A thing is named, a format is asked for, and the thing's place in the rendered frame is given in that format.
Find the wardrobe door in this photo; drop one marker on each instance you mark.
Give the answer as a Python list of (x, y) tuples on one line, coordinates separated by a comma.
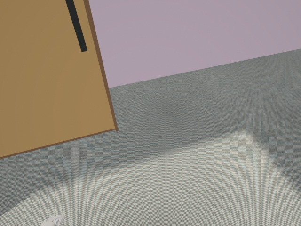
[(50, 91)]

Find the handle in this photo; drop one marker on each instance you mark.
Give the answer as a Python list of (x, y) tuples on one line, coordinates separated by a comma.
[(76, 24)]

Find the robot left hand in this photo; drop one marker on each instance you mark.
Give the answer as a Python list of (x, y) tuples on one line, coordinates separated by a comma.
[(53, 220)]

